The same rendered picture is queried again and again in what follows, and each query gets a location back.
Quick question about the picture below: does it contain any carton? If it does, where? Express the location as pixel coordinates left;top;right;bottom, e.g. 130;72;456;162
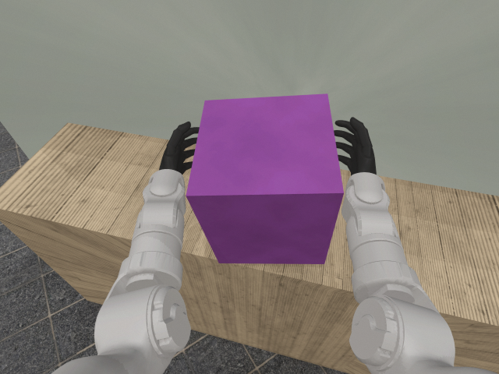
186;93;344;264

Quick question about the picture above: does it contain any left robot upper arm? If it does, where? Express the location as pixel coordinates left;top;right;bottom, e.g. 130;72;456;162
52;284;191;374

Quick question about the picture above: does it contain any robot right forearm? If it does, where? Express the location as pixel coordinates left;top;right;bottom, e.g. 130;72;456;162
342;172;454;339

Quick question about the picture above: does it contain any robot right hand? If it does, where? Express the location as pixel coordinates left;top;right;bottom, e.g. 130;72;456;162
334;117;377;175

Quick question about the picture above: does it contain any robot left hand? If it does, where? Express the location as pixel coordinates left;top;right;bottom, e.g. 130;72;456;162
159;122;200;175

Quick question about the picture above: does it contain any robot left forearm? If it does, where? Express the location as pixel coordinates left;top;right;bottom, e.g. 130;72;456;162
94;169;186;349

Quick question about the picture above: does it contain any right robot upper arm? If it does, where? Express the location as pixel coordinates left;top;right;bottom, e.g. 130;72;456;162
349;295;497;374

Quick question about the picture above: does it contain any pedestal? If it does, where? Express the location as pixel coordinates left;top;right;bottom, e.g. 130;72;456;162
0;123;499;374

